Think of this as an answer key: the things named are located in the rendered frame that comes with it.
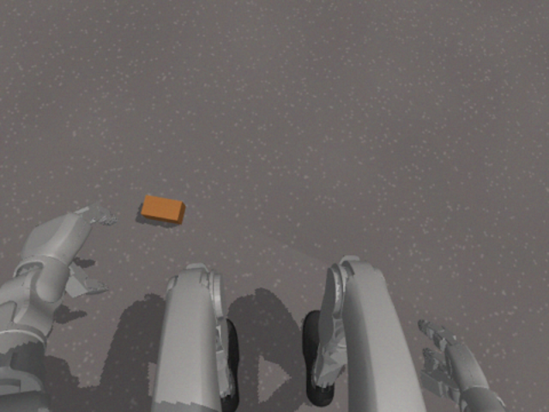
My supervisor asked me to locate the right robot hand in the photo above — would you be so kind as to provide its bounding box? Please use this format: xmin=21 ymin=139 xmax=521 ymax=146
xmin=418 ymin=319 xmax=490 ymax=406

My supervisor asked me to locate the left robot foot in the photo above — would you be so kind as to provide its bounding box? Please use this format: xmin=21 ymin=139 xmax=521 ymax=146
xmin=220 ymin=319 xmax=239 ymax=412

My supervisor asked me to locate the left robot arm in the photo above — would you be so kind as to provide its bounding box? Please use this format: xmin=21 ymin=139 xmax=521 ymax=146
xmin=0 ymin=256 xmax=70 ymax=412

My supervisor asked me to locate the right robot foot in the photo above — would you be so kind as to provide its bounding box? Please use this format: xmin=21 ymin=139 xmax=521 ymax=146
xmin=302 ymin=311 xmax=335 ymax=407

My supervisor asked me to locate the small box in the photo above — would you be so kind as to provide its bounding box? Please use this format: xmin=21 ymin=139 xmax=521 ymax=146
xmin=141 ymin=195 xmax=186 ymax=225

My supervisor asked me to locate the right robot arm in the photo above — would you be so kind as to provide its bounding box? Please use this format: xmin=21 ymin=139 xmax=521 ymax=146
xmin=459 ymin=387 xmax=512 ymax=412

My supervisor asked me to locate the left robot hand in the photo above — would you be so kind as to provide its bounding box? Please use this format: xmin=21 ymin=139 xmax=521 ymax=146
xmin=21 ymin=201 xmax=118 ymax=298

